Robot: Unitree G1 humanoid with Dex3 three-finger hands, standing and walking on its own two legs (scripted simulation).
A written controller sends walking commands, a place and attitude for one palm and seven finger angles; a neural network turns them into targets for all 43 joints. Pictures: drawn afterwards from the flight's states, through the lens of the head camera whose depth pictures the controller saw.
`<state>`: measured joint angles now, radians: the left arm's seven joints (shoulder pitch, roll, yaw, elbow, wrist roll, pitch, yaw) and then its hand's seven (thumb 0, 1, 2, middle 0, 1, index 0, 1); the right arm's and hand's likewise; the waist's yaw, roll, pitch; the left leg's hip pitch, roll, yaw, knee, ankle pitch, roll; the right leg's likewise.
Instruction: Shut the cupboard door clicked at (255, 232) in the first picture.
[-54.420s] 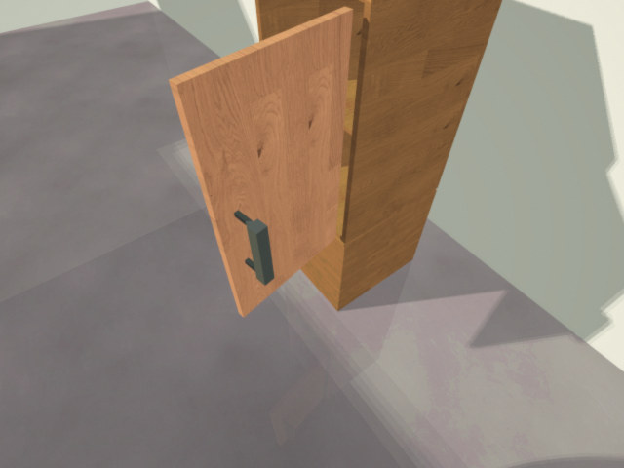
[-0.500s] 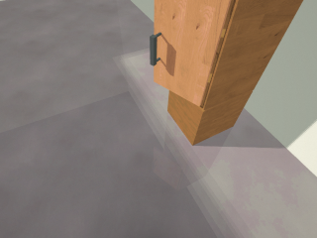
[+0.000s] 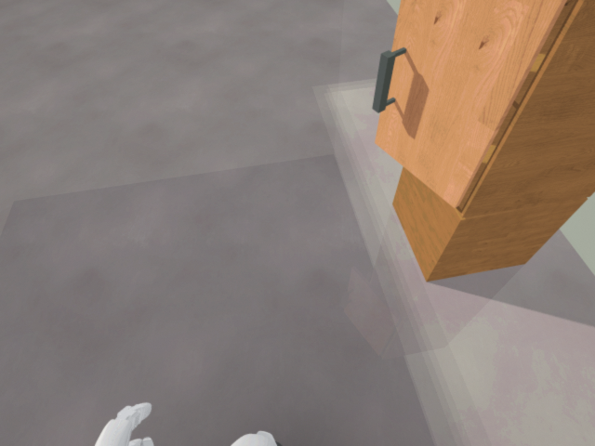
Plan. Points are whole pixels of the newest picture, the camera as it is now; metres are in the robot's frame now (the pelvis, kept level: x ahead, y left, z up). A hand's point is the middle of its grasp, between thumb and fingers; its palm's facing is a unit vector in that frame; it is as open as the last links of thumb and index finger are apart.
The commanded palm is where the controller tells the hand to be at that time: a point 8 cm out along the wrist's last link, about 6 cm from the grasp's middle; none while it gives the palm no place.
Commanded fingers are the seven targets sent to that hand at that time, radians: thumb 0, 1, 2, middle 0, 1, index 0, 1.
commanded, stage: walk to a spot facing it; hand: left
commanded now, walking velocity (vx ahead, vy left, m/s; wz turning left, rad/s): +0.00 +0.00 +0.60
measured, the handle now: (389, 80) +0.97 -0.21 -0.08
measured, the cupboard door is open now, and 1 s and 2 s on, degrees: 24 24 24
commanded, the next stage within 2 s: turn to face it in 1.84 s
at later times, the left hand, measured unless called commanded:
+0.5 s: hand out of the picture -0.02 +0.23 -0.17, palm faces +0.37 -0.89 -0.27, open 7.4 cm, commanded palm none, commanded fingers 0.00 0.90 0.90 -0.20 -0.30 -0.20 -0.30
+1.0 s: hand out of the picture +0.07 +0.16 -0.15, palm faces +0.68 -0.71 -0.20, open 7.4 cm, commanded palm none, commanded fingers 0.00 0.90 0.90 -0.20 -0.30 -0.20 -0.30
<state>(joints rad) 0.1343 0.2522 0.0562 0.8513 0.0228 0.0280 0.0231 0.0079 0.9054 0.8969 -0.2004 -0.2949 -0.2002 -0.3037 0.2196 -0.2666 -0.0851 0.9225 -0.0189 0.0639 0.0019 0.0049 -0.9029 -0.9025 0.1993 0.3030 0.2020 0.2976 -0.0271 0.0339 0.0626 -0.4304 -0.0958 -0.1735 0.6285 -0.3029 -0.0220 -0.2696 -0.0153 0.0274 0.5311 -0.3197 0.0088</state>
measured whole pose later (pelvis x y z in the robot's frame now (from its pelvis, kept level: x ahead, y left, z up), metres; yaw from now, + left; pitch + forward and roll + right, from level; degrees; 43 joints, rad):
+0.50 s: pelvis +0.03 +0.01 +0.00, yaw +20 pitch +0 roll +1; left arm 0.26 0.27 0.08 0.93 0.03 0.06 -0.01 0.01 0.91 0.90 -0.20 -0.29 -0.20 -0.30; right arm 0.18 -0.23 -0.03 0.87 -0.03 0.00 0.01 0.00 -0.91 -0.90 0.20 0.30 0.20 0.30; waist 0.02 -0.04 0.10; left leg -0.24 -0.01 -0.01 0.56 -0.33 0.00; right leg -0.45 -0.11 -0.06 1.05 -0.45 0.05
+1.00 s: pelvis +0.19 +0.03 +0.01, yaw +42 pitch +0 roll +1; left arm 0.35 0.14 0.04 0.98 0.03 -0.06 0.01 0.01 0.91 0.90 -0.20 -0.30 -0.20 -0.30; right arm 0.14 -0.23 -0.06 0.93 -0.03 0.03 0.06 0.01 -0.91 -0.90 0.19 0.30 0.19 0.30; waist 0.00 0.01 0.09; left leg -0.59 0.07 0.08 0.93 -0.23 0.00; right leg -0.04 -0.10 -0.34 0.37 -0.31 0.01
